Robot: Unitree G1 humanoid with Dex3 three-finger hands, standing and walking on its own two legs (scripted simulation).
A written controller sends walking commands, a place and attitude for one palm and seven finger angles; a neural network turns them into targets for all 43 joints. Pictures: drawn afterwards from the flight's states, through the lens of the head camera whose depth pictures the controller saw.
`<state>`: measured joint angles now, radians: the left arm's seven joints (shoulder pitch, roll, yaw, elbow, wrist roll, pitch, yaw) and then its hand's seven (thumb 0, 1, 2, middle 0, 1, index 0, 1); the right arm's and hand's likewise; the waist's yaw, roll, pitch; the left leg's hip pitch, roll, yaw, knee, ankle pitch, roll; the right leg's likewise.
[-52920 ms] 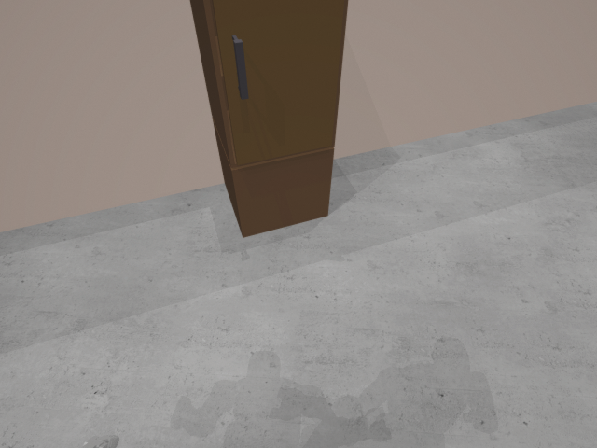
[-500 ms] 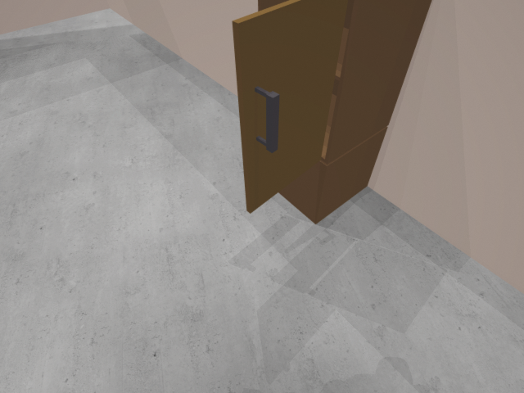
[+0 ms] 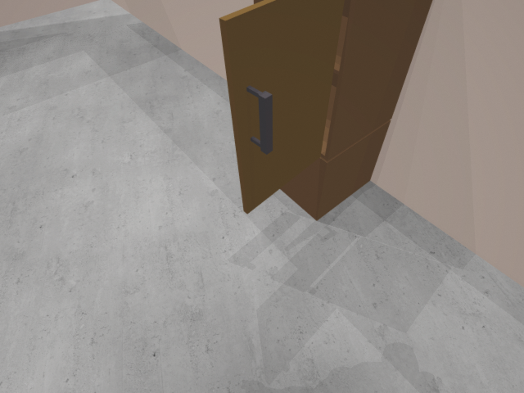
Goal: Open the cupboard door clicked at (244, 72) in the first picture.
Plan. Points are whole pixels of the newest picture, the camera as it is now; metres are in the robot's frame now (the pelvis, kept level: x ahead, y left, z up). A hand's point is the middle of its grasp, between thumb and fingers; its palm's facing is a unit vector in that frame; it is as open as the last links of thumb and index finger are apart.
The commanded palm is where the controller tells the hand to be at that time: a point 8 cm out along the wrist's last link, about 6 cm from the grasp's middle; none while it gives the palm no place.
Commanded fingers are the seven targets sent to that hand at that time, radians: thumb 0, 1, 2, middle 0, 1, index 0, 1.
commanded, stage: look to check the result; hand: left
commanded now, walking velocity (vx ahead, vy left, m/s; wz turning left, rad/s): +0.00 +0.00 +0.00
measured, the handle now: (259, 121) +0.69 +0.05 +0.01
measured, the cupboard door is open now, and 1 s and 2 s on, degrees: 95 95 95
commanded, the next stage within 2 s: stand and wait in 0.20 s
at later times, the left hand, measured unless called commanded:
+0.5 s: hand out of the picture +0.09 +0.22 -0.16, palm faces -0.03 -0.94 -0.33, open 7.4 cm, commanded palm none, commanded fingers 0.00 0.90 0.90 -0.20 -0.30 -0.20 -0.30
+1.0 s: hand out of the picture +0.08 +0.22 -0.16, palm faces -0.04 -0.95 -0.32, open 7.4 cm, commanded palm none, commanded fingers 0.00 0.90 0.90 -0.20 -0.30 -0.20 -0.30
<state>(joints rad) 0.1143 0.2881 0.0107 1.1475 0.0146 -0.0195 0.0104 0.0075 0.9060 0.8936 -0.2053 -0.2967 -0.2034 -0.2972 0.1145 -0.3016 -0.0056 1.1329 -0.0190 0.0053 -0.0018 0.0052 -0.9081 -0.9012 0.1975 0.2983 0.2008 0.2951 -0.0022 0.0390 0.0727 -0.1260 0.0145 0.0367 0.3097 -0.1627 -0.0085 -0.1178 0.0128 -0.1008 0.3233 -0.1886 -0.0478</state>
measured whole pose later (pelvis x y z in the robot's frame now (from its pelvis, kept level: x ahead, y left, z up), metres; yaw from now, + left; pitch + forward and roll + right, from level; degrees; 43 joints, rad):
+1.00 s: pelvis +0.02 -0.01 +0.00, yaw -1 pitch -1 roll +0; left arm 0.13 0.27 0.01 1.14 0.01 -0.02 0.01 0.01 0.91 0.89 -0.21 -0.30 -0.20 -0.30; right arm 0.15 -0.29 0.00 1.14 -0.02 0.00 -0.01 0.01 -0.91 -0.90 0.20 0.30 0.20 0.30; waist -0.01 0.03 0.06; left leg -0.09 0.04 0.05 0.30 -0.19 -0.03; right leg -0.08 0.04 -0.08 0.30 -0.20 -0.06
